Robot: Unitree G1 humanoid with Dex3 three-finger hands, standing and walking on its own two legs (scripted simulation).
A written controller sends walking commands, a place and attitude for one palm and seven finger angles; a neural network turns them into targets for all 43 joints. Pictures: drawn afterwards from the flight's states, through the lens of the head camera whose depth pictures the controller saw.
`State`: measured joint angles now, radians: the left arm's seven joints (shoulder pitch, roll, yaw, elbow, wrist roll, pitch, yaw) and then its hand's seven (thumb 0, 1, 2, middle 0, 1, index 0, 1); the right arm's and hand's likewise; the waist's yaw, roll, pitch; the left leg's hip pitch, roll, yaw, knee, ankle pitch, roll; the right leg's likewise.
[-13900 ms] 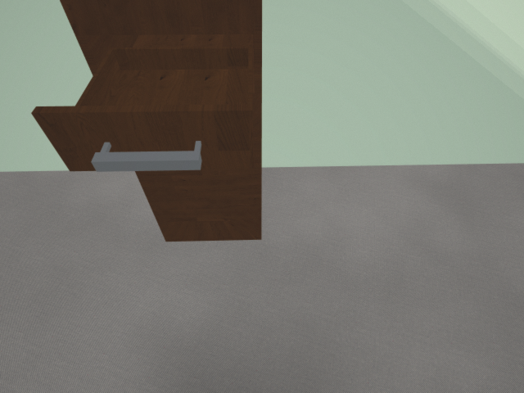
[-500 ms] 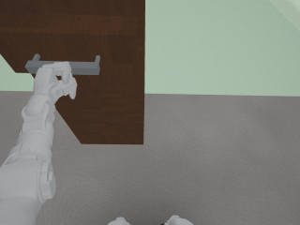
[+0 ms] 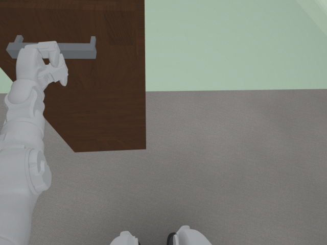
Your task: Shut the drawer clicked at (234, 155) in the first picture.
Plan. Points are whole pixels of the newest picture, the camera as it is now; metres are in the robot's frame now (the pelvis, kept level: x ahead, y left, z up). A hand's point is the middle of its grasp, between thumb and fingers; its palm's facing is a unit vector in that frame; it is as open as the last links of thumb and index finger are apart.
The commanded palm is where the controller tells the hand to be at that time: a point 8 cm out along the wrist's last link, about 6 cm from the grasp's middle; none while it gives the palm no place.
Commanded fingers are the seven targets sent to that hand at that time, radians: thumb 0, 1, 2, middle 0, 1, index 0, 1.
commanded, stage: push the drawer shut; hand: left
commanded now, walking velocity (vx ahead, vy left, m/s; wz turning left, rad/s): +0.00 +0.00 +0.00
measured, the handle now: (55, 45) +0.59 +0.23 +0.11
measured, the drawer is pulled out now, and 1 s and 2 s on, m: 0.03 0.00 0.00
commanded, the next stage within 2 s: pull the fist back off the drawer in 0.42 s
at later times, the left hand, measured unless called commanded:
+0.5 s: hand (63, 58) +0.54 +0.20 +0.11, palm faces +0.03 -1.00 -0.04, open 3.2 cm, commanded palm +0.58 +0.22 +0.11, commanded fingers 0.00 0.90 0.90 -1.40 -1.60 -1.40 -1.60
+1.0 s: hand (68, 59) +0.53 +0.19 +0.11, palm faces +0.04 -1.00 -0.03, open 3.3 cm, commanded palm +0.51 +0.22 +0.11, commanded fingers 0.00 0.90 0.90 -1.40 -1.60 -1.40 -1.60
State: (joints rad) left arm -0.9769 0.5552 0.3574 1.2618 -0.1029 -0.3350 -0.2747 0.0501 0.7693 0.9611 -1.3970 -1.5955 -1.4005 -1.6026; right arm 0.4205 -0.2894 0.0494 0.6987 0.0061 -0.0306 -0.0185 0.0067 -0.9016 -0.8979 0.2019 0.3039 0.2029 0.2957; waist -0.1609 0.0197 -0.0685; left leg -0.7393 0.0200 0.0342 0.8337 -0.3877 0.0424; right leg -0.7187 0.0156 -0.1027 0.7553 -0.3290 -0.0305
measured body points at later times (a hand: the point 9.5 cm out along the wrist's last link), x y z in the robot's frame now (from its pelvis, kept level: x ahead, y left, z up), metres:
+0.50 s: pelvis +0.00 +0.01 -0.01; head +0.13 +0.03 +0.42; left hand +0.53 +0.26 +0.11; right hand -0.04 -0.26 -0.11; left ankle +0.00 +0.09 -0.70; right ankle +0.02 -0.10 -0.70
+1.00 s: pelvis +0.00 +0.00 -0.01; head +0.12 +0.02 +0.43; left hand +0.53 +0.24 +0.11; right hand -0.04 -0.26 -0.11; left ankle +0.00 +0.09 -0.70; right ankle +0.02 -0.10 -0.70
